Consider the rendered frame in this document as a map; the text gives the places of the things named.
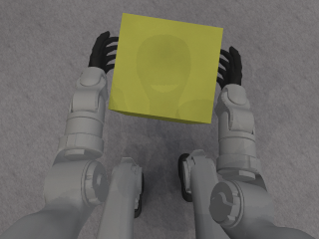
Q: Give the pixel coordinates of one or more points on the left robot forearm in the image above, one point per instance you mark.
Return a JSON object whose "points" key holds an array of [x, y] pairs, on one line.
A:
{"points": [[83, 137]]}

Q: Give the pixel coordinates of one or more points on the right robot foot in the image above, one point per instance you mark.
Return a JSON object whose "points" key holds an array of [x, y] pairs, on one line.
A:
{"points": [[185, 195]]}

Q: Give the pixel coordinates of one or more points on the left robot upper arm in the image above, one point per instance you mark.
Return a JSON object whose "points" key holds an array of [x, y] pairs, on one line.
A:
{"points": [[72, 190]]}

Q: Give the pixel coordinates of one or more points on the robot foot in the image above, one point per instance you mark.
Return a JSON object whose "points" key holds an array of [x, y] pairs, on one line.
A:
{"points": [[185, 195], [139, 210]]}

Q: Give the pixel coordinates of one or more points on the right robot hand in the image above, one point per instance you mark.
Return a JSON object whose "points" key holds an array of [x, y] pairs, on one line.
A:
{"points": [[232, 73]]}

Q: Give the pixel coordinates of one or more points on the right robot upper arm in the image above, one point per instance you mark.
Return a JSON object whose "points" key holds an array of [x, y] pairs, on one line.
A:
{"points": [[246, 211]]}

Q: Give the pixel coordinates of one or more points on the right robot forearm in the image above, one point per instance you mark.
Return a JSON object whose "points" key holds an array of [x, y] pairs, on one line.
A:
{"points": [[236, 137]]}

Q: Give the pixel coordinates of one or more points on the carton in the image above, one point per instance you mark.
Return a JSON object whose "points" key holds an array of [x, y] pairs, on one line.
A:
{"points": [[165, 69]]}

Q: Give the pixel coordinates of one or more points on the left robot foot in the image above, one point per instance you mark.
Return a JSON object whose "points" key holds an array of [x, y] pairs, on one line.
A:
{"points": [[139, 210]]}

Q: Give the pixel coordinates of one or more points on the left robot hand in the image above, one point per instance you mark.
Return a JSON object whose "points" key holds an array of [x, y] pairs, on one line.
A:
{"points": [[99, 58]]}

